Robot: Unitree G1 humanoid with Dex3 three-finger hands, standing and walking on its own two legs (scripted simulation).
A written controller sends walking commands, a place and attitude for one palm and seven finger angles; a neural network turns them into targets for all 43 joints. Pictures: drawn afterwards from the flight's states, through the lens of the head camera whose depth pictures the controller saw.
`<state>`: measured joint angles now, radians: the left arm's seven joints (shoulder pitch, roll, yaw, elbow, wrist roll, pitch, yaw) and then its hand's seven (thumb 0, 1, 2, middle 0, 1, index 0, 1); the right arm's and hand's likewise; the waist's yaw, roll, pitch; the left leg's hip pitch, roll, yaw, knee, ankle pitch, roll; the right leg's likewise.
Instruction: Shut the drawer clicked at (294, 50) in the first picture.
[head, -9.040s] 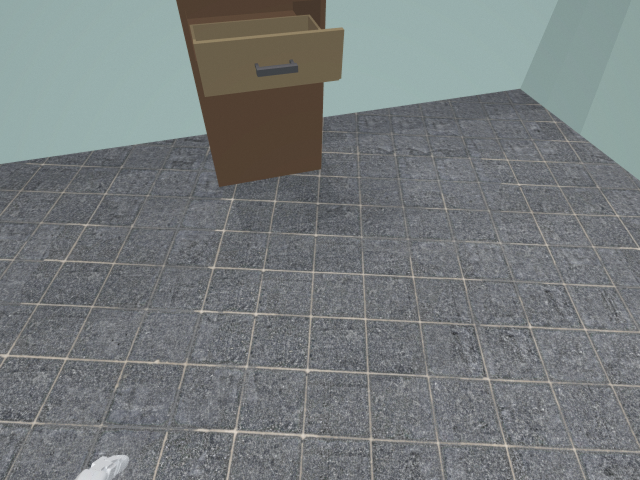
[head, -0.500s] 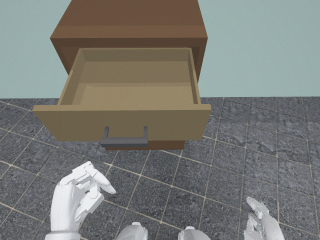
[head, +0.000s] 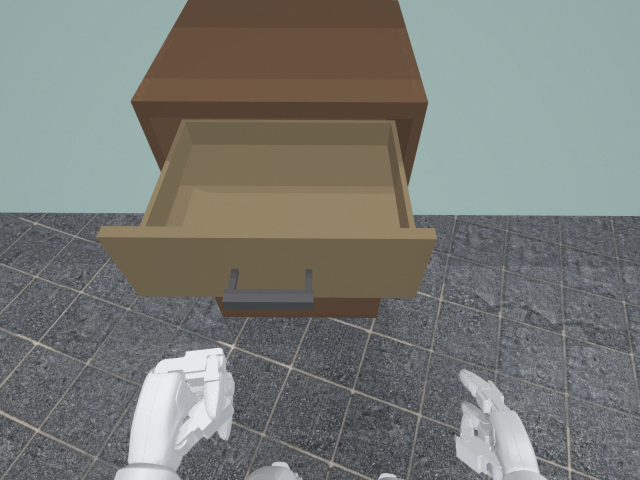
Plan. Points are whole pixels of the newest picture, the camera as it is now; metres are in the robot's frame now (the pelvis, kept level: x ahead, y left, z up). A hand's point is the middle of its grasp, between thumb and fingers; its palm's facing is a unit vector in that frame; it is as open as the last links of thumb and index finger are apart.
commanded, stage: raise the hand and make a fist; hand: left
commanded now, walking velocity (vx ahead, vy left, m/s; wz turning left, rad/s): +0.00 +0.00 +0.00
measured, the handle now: (270, 287) +0.38 +0.10 -0.02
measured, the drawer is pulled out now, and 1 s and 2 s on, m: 0.27 0.27 0.27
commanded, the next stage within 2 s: bring the fist close to the handle in 0.40 s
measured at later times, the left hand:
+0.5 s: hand (239, 382) +0.21 +0.10 +0.09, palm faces +0.05 -1.00 +0.02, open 3.3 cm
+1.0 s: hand (284, 382) +0.23 +0.06 +0.02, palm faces +0.00 -1.00 -0.02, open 3.3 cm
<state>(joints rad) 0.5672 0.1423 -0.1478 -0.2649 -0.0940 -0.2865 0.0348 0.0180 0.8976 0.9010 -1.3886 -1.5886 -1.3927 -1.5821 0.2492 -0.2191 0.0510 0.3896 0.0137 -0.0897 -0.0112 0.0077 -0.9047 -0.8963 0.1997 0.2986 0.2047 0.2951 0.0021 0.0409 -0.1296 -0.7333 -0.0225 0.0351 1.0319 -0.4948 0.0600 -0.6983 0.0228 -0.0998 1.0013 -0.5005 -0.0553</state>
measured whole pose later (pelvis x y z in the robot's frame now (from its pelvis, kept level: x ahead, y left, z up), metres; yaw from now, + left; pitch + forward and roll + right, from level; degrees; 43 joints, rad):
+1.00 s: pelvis +0.00 -0.03 -0.02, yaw +0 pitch +16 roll +0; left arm 0.38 0.09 -0.16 -0.04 -0.05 -0.36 0.10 0.02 0.90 0.90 -1.40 -1.60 -1.40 -1.59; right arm 0.23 -0.23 0.03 0.45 0.00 -0.07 0.01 0.01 -0.91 -0.90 0.20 0.30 0.20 0.29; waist -0.03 0.03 -0.16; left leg -0.87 -0.01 0.03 1.12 -0.53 0.02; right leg -0.85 0.03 -0.11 1.12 -0.55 -0.10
